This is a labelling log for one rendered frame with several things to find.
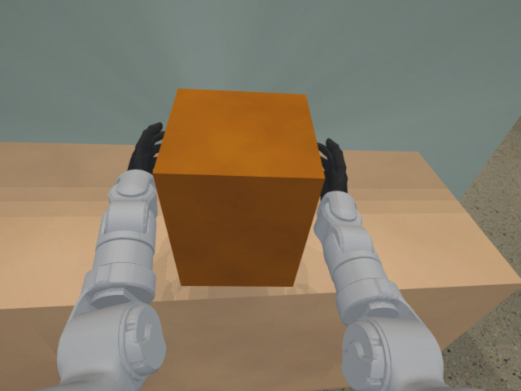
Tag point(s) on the robot left forearm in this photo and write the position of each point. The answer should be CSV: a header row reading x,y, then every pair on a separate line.
x,y
123,261

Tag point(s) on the pedestal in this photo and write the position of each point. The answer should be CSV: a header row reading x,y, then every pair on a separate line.
x,y
229,338

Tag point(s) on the right robot hand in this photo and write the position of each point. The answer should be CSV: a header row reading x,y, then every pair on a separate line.
x,y
335,168

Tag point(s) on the left robot upper arm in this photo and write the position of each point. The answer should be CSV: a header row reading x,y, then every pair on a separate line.
x,y
110,349

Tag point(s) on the carton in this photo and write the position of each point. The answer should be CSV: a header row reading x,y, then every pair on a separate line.
x,y
239,177

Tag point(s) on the robot right forearm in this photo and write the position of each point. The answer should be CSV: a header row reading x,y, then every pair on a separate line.
x,y
362,286

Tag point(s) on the right robot upper arm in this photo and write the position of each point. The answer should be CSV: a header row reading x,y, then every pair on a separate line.
x,y
387,354

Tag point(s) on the left robot hand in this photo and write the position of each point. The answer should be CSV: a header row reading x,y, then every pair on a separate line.
x,y
143,155

